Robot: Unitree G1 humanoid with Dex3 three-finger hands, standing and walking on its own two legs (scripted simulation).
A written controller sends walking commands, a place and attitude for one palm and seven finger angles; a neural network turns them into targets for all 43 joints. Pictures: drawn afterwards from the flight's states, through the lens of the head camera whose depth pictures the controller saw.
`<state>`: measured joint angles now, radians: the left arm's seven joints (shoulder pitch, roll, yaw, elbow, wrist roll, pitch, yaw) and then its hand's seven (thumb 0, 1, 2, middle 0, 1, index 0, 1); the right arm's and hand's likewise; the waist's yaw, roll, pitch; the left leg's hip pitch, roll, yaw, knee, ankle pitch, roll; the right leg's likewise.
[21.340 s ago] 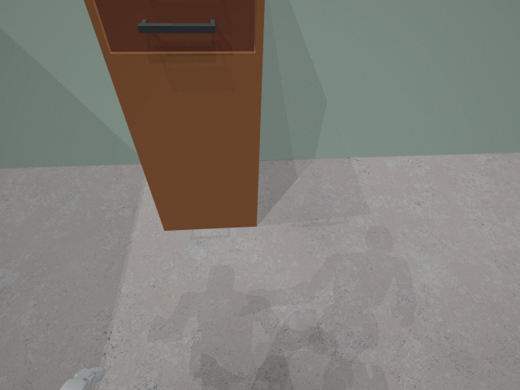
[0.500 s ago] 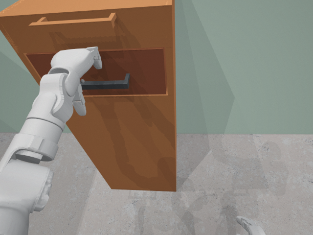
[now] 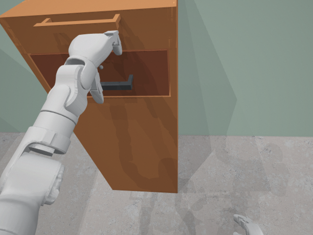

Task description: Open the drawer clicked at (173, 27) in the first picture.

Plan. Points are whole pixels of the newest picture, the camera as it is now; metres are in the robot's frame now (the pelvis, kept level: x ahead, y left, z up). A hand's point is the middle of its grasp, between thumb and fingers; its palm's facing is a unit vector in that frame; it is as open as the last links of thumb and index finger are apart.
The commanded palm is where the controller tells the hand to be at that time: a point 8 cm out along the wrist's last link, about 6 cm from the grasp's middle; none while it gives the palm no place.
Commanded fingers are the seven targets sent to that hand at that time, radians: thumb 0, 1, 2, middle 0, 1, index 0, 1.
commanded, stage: move the hooked fingers above the handle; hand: left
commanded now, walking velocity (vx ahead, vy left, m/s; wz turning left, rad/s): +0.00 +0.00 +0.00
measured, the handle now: (101, 82) +0.49 +0.19 +0.15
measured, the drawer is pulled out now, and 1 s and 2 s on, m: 0.00 0.00 0.00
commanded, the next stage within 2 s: lower the fingers behind the handle in 0.42 s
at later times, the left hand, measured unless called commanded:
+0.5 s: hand (98, 67) +0.45 +0.16 +0.23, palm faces +0.16 -0.08 -0.98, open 13.8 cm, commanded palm +0.41 +0.20 +0.27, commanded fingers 0.00 -0.50 0.30 -0.30 -1.20 -0.30 -1.20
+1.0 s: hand (92, 90) +0.42 +0.18 +0.18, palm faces +0.02 -0.04 -1.00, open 14.1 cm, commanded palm +0.41 +0.20 +0.23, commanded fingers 0.00 -0.50 0.30 -0.30 -1.20 -0.30 -1.20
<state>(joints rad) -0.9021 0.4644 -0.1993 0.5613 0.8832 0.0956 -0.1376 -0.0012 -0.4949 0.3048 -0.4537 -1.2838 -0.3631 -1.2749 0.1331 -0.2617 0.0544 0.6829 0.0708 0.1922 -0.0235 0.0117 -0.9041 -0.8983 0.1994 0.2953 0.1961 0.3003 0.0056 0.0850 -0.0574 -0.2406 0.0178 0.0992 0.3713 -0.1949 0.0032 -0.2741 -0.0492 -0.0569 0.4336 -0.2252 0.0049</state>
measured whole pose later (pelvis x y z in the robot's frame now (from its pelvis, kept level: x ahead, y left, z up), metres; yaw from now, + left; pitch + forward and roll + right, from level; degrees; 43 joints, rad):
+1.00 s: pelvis +0.00 +0.00 +0.00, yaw +2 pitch +4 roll +1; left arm -0.75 0.53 -0.20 0.43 0.84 -0.06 -0.17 0.00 -0.49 0.30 -0.30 -1.20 -0.28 -1.19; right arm 0.23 -0.31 -0.02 0.66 0.06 0.14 -0.04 0.01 -0.90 -0.90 0.20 0.30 0.19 0.30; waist 0.03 0.05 -0.02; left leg -0.27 0.02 0.06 0.41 -0.22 0.00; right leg -0.27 -0.05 -0.09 0.45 -0.24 0.00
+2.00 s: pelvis +0.02 -0.01 -0.01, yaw +1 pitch +6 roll +1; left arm -0.63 0.47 -0.16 0.46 0.92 0.01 -0.06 0.00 -0.49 0.30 -0.31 -1.20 -0.32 -1.20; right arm 0.20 -0.27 -0.02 0.66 0.05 0.18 -0.03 0.01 -0.90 -0.90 0.20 0.30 0.20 0.30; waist 0.01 0.07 -0.05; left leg -0.30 0.03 0.08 0.45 -0.26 -0.01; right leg -0.32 -0.04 -0.07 0.50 -0.29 0.00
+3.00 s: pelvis +0.02 +0.00 -0.01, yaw +1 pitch +7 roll +1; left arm -0.64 0.48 -0.18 0.46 0.92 0.02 -0.06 0.00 0.76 0.85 -0.36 -1.35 -0.38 -1.32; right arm 0.21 -0.26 -0.02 0.65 0.05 0.18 -0.02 0.01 -0.90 -0.90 0.20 0.30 0.20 0.30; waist 0.02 0.06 -0.05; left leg -0.32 0.02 0.08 0.47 -0.26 0.01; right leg -0.33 -0.05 -0.07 0.49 -0.28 0.01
